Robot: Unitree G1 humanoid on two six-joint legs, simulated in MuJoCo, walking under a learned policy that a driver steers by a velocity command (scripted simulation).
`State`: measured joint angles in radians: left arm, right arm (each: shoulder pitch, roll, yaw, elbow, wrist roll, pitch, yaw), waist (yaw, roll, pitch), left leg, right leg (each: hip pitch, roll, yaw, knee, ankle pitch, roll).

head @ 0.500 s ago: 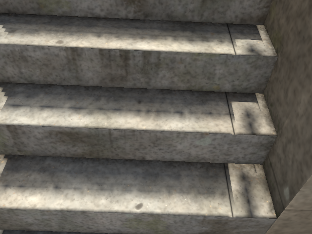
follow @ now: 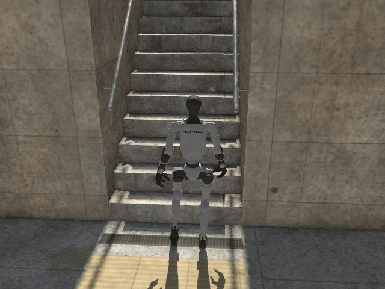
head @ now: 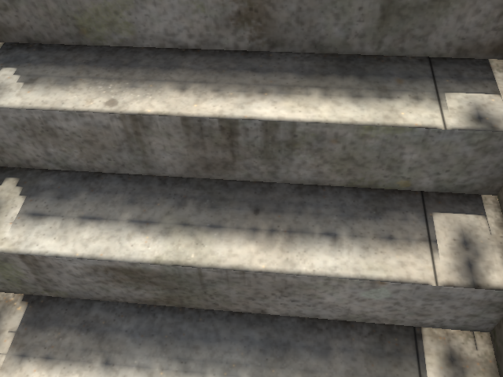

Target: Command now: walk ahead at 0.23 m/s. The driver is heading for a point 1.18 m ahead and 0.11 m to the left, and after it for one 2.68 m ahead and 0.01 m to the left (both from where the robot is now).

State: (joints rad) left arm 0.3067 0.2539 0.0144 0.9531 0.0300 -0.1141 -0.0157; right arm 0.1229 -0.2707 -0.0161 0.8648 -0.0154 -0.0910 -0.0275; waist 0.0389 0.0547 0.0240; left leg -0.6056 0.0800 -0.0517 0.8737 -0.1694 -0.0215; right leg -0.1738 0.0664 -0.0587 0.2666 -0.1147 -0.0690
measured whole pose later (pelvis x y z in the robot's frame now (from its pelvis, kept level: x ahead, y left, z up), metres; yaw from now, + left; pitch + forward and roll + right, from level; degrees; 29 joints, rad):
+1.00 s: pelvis +0.25 -0.09 +0.04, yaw -1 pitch +2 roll +1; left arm 0.03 0.12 -0.08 0.67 0.05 -0.08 -0.02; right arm 0.37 -0.18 0.00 1.11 0.01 -0.01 -0.02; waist 0.01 0.02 0.03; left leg -0.22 0.04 -0.16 0.83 -0.14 0.01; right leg -0.91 -0.07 -0.07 1.41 -0.59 -0.06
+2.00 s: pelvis +0.68 +0.06 +0.37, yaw +23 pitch +1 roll -4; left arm 0.01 0.05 -0.09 0.63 -0.02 -0.12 -0.01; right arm 0.47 -0.12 0.03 1.00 -0.05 -0.04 0.08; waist 0.03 -0.02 -0.09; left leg -0.33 -0.05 -0.02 0.67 -0.35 0.10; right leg -1.39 0.02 0.13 2.48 -0.05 -0.15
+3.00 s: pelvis +1.02 +0.31 +0.58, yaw -7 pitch +4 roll -1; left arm -0.10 0.05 -0.11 0.53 -0.05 -0.05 -0.04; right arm 0.58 -0.14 0.02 1.12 -0.04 -0.04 -0.03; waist -0.03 -0.03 -0.08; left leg -0.03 0.08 0.20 0.32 -0.31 -0.02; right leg -1.30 -0.04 -0.03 1.98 -0.25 -0.08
